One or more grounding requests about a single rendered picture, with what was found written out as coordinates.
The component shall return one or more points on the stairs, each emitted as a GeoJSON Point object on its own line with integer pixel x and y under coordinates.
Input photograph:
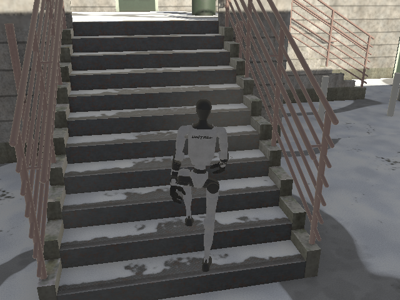
{"type": "Point", "coordinates": [133, 85]}

